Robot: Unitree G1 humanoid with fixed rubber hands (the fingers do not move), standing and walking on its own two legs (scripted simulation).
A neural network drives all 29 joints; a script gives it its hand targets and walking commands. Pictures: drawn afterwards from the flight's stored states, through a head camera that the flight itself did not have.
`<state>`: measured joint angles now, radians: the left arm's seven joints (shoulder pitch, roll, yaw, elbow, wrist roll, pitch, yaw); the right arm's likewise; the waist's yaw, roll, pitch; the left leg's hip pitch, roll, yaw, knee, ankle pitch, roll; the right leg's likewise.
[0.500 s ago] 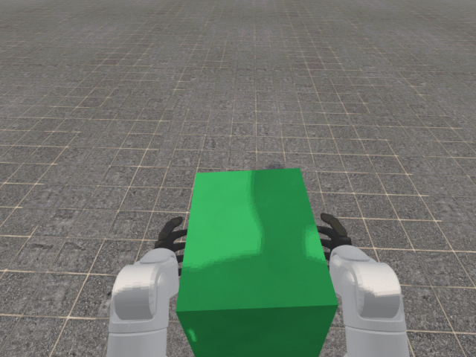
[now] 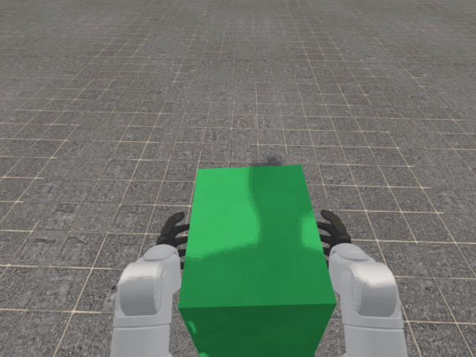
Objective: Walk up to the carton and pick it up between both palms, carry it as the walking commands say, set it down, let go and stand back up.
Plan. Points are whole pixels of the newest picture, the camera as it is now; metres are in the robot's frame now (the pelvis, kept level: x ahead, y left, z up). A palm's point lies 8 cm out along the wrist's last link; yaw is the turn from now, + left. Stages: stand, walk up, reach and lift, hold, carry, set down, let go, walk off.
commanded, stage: carry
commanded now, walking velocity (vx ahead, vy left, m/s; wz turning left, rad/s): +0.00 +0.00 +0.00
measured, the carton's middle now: (253, 268) +0.29 +0.00 +0.01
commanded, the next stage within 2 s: none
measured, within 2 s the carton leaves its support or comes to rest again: neither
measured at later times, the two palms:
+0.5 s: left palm (169, 256) +0.28 +0.14 +0.07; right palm (337, 255) +0.28 -0.13 +0.07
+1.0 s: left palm (171, 251) +0.29 +0.14 +0.06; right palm (334, 251) +0.30 -0.13 +0.07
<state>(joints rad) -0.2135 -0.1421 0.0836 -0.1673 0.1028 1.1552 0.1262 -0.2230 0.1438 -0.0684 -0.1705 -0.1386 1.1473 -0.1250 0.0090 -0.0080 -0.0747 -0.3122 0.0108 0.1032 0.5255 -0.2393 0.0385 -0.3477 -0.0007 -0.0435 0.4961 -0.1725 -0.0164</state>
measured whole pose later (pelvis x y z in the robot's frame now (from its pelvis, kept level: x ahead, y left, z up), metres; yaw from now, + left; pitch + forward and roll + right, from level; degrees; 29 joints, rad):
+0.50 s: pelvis +0.00 +0.00 +0.00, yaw +0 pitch +1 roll +0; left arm -0.19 -0.14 0.08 -0.08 0.11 1.05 0.11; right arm -0.21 0.14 -0.07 -0.09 -0.14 1.04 -0.12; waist 0.01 0.00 -0.09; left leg -0.30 0.00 0.10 0.52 -0.24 0.04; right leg -0.35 -0.01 -0.04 0.50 -0.18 -0.01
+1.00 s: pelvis +0.01 +0.00 +0.00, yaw +0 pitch +2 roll +0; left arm -0.20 -0.14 0.09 -0.02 0.13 0.98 0.10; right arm -0.20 0.14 -0.08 -0.03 -0.15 0.98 -0.11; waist 0.00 0.00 -0.10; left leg -0.30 0.00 0.10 0.52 -0.26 0.04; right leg -0.34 -0.01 -0.04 0.52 -0.21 -0.01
